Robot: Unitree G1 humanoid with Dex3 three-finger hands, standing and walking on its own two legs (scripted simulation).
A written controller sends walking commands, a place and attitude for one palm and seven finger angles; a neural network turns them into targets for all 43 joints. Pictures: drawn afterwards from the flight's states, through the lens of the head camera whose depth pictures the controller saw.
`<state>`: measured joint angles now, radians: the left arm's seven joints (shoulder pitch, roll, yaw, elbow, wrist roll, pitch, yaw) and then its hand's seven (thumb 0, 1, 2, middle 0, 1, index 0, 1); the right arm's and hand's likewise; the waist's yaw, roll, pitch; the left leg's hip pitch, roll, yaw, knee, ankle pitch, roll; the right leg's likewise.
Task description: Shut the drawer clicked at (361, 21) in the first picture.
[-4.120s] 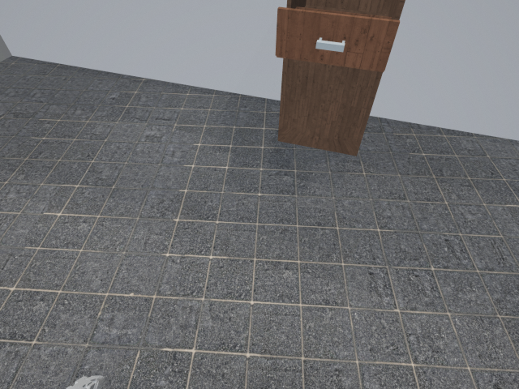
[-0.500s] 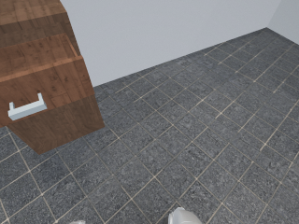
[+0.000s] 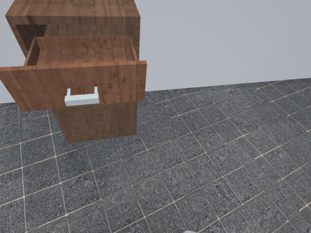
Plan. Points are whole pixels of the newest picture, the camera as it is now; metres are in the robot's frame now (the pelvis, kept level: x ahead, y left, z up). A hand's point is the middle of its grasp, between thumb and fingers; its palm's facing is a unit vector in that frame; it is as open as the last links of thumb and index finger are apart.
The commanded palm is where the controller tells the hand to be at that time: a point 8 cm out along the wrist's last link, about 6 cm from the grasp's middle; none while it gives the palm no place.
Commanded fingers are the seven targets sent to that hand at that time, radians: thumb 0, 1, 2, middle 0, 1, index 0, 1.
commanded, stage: turn to face it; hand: left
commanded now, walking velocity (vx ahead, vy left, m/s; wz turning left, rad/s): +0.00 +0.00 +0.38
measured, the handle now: (82, 95) +0.53 +0.27 +0.00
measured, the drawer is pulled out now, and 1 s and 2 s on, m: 0.28 0.28 0.28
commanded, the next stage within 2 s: take the last steps up to it in 0.40 s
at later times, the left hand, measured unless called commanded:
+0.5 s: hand out of the picture +0.01 +0.15 -0.14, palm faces +0.20 -0.94 -0.27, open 7.4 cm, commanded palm none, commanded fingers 0.00 0.90 0.90 -0.20 -0.30 -0.20 -0.30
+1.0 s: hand out of the picture -0.10 +0.14 -0.16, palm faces +0.30 -0.94 -0.15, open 7.4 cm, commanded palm none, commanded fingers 0.00 0.90 0.90 -0.20 -0.30 -0.20 -0.30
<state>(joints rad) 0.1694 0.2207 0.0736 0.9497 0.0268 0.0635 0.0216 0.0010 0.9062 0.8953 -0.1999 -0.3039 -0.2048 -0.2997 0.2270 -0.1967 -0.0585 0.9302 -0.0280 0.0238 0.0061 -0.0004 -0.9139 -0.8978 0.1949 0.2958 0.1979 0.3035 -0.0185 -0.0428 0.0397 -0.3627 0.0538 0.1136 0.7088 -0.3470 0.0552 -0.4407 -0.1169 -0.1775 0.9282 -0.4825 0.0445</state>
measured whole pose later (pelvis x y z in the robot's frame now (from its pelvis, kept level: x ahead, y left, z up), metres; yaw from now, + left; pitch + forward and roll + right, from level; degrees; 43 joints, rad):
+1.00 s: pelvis +0.01 -0.01 +0.02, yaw +14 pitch -1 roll +0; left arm 0.39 0.19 0.05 1.14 0.03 0.03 -0.01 0.01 0.91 0.90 -0.20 -0.30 -0.20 -0.30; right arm 0.29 -0.15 -0.03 1.05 -0.02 -0.04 -0.02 0.00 -0.93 -0.90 0.20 0.30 0.20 0.30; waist 0.02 -0.04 0.02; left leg -0.10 0.04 0.11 0.43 -0.31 0.01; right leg -0.39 -0.08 -0.08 0.94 -0.39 0.00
